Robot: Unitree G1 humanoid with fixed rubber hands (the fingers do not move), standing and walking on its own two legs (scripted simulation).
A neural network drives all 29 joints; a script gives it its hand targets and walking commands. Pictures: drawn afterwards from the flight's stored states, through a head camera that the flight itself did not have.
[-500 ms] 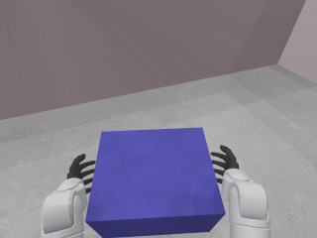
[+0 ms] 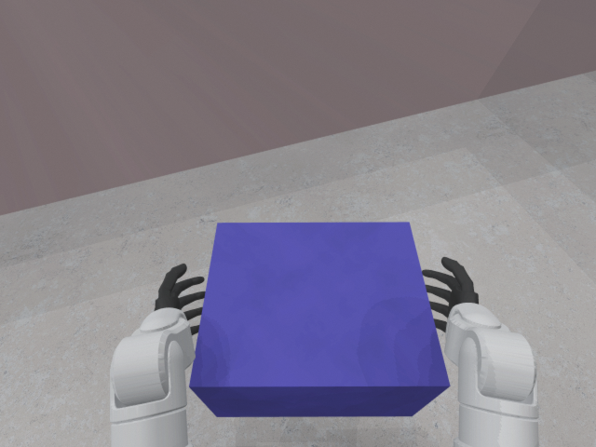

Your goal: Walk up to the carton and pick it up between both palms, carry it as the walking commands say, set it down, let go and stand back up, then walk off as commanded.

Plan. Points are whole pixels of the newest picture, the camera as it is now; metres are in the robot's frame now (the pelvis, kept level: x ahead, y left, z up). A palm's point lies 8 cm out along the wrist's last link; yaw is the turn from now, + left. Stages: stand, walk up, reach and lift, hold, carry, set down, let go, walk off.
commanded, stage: carry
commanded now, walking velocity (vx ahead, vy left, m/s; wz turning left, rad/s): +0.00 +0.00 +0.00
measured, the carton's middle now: (313, 318) +0.32 -0.02 -0.02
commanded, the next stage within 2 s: none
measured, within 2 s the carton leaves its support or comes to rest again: neither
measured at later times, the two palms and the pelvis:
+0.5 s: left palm (214, 232) +0.41 +0.11 +0.08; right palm (480, 221) +0.39 -0.24 +0.09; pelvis +0.14 -0.05 -0.01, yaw -4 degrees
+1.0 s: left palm (216, 243) +0.40 +0.11 +0.07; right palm (480, 234) +0.37 -0.25 +0.08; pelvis +0.12 -0.05 -0.01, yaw -4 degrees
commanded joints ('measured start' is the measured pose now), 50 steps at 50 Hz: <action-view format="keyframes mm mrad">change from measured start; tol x8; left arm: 1 -519 -917 -749 -191 -480 -20 -395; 3 -535 -891 -779 -281 -510 -24 -399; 10 -380 -858 -815 -214 -475 8 -407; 23 -560 -868 -808 -92 -480 39 -420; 50 -567 -890 -748 -31 -426 -37 -405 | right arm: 1 -649 1023 848 -238 503 -10 333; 5 -407 997 820 -193 434 2 301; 12 -328 974 813 -142 397 18 328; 22 -425 936 760 16 390 39 365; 31 -556 992 756 -27 422 35 357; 43 -508 971 682 93 361 -19 358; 45 -536 997 752 -19 409 -27 357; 50 -525 974 722 32 372 -38 354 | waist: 1 27 -332 -548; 12 19 -161 -487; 17 31 68 -463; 28 18 -117 -424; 50 25 -64 -396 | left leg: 1 -108 -11 -72 -151 124 40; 11 -16 -63 5 -436 338 50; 14 197 -8 -31 -673 654 70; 16 323 123 -154 -586 1002 124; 17 307 151 -160 -587 1017 129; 21 117 55 -79 -579 622 79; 29 175 42 -56 -485 735 87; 50 162 40 -76 -533 522 84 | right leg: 1 512 -187 189 -66 596 -62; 4 601 -252 181 -55 657 -158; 11 494 -205 158 -2 696 -118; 14 356 -112 111 70 427 -25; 17 200 -40 116 57 -142 18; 25 286 -82 162 53 350 2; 32 319 -92 157 89 490 -7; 50 229 -86 194 13 101 -26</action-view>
